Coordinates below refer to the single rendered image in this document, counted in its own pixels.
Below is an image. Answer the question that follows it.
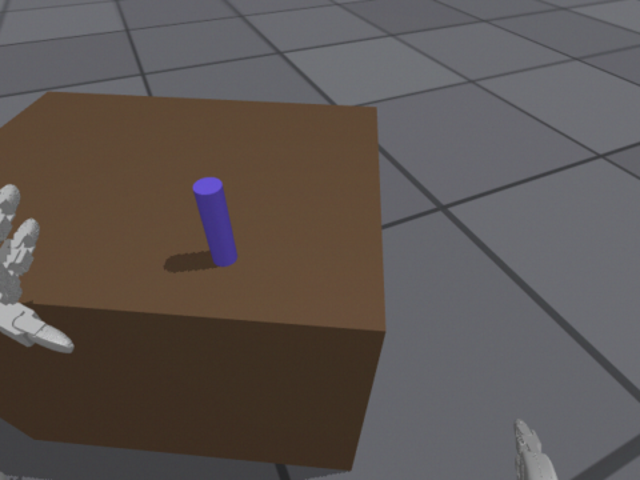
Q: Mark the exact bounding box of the left robot hand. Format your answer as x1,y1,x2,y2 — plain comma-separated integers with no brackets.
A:
0,184,74,353

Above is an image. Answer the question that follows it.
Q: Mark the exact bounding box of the right robot hand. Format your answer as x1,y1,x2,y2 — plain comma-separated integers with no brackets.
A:
514,419,558,480

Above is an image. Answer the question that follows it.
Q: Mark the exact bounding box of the can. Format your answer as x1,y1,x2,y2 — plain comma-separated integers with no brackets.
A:
193,177,237,267

